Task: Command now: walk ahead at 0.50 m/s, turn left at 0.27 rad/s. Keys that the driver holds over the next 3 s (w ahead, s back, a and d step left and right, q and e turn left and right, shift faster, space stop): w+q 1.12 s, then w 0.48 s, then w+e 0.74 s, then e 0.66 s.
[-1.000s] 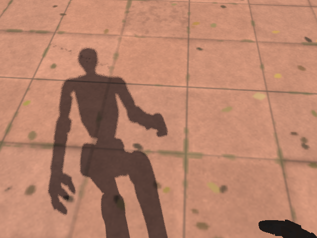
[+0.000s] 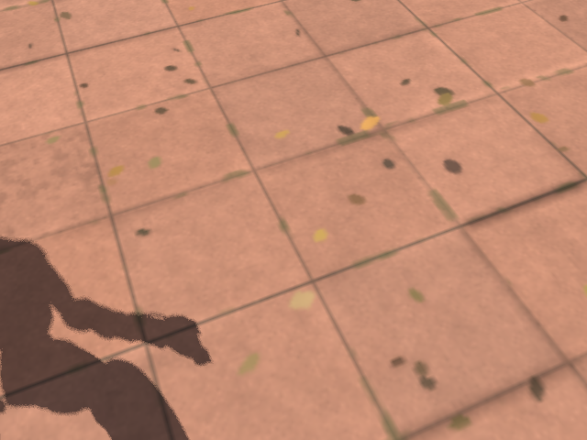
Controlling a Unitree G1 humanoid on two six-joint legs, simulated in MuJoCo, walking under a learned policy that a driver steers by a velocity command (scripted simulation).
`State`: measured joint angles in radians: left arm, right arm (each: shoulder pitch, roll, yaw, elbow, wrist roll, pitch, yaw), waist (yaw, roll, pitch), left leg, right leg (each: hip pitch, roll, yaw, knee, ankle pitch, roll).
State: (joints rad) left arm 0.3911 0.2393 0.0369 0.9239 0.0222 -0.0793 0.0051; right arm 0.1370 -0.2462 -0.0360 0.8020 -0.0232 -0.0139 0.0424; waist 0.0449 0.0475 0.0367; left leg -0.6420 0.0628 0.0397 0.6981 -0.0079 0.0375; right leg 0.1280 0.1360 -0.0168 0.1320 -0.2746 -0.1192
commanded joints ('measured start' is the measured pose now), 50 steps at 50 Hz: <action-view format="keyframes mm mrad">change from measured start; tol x32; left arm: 1 47 128 17 -7 8 -10 19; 26 -465 101 -23 -306 8 17 -26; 32 13 314 43 -233 45 -10 25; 50 -24 166 39 -130 -4 -20 -3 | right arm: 1 -130 -62 -7 -101 -1 -24 4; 7 379 -295 -91 28 -30 -31 -35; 50 -129 -67 -9 -195 -12 9 45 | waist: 1 10 -94 65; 8 -142 77 -302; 29 -57 42 -50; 33 -6 -338 -347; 50 -1 -137 35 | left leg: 1 4 -56 42 -89 -45 45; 5 377 -164 82 -175 -181 135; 8 931 268 -796 -368 -74 406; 14 439 76 -350 -479 126 268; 30 520 -4 -408 -143 344 101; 34 -18 -107 -162 558 -459 44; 50 15 -2 8 43 -37 9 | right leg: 1 14 -322 1 57 810 -9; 5 5 -328 -58 534 1223 24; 8 -767 -48 76 1354 -181 76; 26 -738 -157 31 492 219 163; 30 -316 -111 42 318 133 98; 33 118 -599 823 150 -197 -98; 50 -188 -384 -104 27 371 -7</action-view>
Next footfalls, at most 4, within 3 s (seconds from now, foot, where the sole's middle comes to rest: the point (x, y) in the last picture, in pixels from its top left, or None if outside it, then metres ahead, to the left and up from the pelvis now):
0.12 left None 0.23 0.09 -0.77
0.62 right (339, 404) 0.56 -0.02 -0.77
1.14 left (201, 356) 0.66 0.31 -0.77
1.70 right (181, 241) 1.01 0.42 -0.77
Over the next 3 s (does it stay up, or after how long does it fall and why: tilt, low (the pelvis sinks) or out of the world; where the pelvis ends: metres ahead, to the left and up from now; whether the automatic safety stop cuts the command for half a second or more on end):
stays up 1.24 0.64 0.00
